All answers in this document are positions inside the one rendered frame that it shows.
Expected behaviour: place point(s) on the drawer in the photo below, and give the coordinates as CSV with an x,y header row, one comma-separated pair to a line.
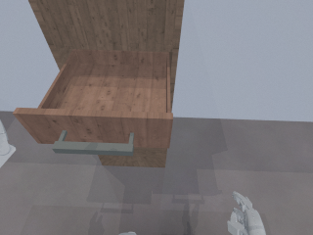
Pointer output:
x,y
101,96

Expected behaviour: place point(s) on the cabinet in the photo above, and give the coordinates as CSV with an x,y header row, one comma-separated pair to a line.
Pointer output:
x,y
115,25

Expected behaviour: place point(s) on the handle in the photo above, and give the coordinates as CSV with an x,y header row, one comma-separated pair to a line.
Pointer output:
x,y
93,148

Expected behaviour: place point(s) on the robot right hand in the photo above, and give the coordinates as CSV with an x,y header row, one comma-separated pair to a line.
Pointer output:
x,y
247,221

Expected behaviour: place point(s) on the robot left hand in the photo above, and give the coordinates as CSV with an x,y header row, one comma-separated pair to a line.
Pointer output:
x,y
6,150

